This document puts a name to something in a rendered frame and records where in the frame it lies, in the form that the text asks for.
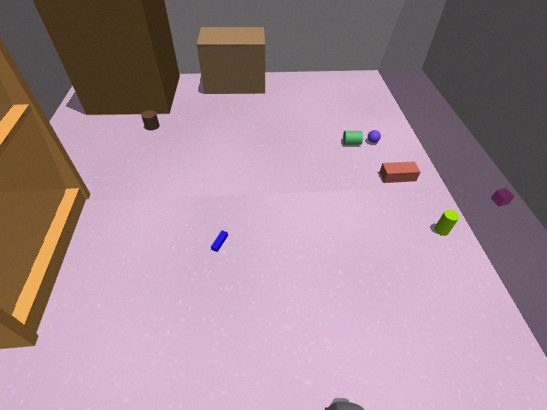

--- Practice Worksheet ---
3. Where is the bookshelf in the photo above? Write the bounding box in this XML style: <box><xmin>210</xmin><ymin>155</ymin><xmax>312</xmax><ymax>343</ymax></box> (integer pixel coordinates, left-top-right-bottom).
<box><xmin>0</xmin><ymin>37</ymin><xmax>91</xmax><ymax>349</ymax></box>

